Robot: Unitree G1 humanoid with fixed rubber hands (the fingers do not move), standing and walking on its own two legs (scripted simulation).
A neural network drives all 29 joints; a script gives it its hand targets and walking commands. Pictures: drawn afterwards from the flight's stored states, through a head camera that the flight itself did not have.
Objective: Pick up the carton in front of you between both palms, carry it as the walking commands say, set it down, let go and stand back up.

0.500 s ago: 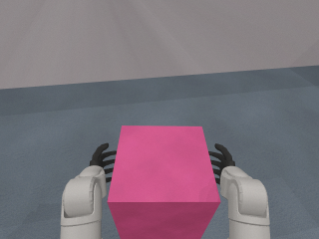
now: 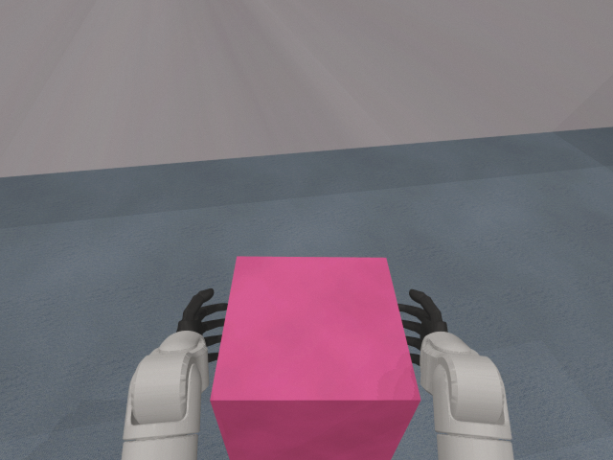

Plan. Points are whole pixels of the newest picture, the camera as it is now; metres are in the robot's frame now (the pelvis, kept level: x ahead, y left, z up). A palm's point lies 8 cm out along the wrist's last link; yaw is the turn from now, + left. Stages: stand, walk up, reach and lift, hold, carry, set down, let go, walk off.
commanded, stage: carry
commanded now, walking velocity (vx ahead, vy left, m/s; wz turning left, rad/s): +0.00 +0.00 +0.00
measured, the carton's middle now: (310, 369) +0.28 +0.00 -0.01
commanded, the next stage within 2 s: hold in 0.74 s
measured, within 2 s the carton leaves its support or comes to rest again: neither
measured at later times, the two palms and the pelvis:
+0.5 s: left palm (197, 361) +0.26 +0.15 +0.04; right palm (427, 363) +0.26 -0.15 +0.04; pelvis -0.04 +0.00 +0.00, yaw +0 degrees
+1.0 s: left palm (181, 382) +0.23 +0.16 +0.05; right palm (427, 373) +0.24 -0.14 +0.05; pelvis -0.05 +0.00 +0.01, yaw +2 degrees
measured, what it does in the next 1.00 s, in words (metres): shifts its weight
